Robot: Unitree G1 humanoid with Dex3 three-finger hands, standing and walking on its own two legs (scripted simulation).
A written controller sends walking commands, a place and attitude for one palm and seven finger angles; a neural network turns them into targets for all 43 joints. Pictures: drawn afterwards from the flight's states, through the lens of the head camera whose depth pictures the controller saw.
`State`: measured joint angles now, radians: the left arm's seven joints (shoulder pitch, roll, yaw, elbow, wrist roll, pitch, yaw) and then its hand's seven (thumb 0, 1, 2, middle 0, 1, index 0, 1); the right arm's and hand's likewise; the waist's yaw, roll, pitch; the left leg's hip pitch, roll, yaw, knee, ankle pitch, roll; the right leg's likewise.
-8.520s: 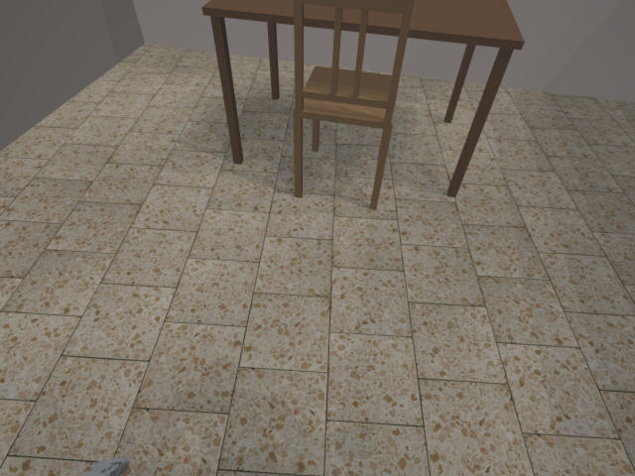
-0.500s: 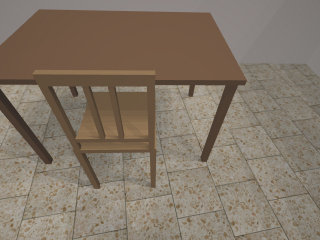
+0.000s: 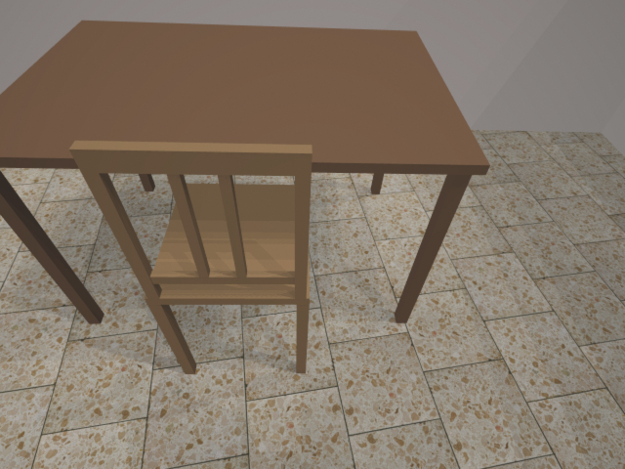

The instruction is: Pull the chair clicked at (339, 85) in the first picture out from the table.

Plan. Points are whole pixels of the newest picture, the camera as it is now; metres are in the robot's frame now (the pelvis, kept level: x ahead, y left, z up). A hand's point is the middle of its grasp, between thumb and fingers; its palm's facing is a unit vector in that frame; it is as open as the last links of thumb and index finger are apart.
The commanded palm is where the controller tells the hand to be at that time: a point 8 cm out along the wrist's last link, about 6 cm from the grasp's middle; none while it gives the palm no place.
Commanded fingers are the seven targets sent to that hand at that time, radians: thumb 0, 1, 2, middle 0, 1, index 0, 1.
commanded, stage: look again from close up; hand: left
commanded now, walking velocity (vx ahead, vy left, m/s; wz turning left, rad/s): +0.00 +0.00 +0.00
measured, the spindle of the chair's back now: (191, 229) +0.55 +0.28 -0.08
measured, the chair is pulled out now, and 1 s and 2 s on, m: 0.00 0.00 0.00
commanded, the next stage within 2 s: shuffle to correct the standing spot in 0.64 s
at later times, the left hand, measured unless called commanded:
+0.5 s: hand out of the picture -0.02 +0.15 -0.18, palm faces +0.05 -0.99 -0.13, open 7.4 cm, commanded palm none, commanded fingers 0.00 0.90 0.90 -0.20 -0.30 -0.20 -0.30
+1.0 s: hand out of the picture -0.01 +0.14 -0.19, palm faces +0.07 -0.99 -0.14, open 7.4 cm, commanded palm none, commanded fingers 0.00 0.90 0.90 -0.20 -0.30 -0.20 -0.30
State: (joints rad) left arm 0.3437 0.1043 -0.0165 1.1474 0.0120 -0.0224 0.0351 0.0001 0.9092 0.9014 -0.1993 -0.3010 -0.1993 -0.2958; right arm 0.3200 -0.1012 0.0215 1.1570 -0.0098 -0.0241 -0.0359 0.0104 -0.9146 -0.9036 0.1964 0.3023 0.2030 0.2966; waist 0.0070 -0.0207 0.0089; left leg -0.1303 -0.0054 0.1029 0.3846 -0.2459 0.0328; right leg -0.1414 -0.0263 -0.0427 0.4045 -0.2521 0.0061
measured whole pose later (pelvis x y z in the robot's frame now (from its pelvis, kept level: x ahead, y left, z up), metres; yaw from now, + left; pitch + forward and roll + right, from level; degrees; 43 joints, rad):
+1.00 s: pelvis +0.04 -0.01 -0.01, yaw +2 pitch +0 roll +2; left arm 0.37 0.13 0.01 1.14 0.03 -0.01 0.01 0.00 0.91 0.90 -0.20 -0.30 -0.20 -0.30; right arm 0.38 -0.10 0.00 1.17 -0.02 -0.02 -0.03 0.01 -0.91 -0.90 0.20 0.30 0.20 0.30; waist 0.00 -0.04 -0.01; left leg -0.13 -0.02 0.08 0.46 -0.34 0.02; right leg -0.15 -0.05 -0.07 0.54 -0.39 -0.01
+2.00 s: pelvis +0.12 -0.03 -0.01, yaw +3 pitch -2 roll +1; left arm 0.17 0.20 0.04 1.00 0.01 0.04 0.04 0.00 0.91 0.90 -0.20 -0.30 -0.20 -0.30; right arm 0.22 -0.16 -0.03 1.03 -0.02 0.03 -0.03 0.01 -0.91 -0.90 0.20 0.30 0.20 0.30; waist 0.01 -0.06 0.10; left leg -0.19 -0.02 0.09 0.49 -0.26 0.04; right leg -0.30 -0.05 -0.02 0.68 -0.39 0.00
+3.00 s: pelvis +0.11 -0.01 +0.00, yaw +1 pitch -2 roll +1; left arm 0.32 0.13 -0.02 1.09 0.02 -0.01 0.04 0.00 0.91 0.90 -0.20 -0.30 -0.20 -0.30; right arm 0.26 -0.16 -0.01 1.12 -0.01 0.00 0.00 0.01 -0.91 -0.90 0.20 0.30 0.20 0.30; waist -0.01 0.00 0.04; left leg -0.17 -0.04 0.12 0.42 -0.22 0.07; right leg -0.21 -0.06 0.03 0.46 -0.22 0.05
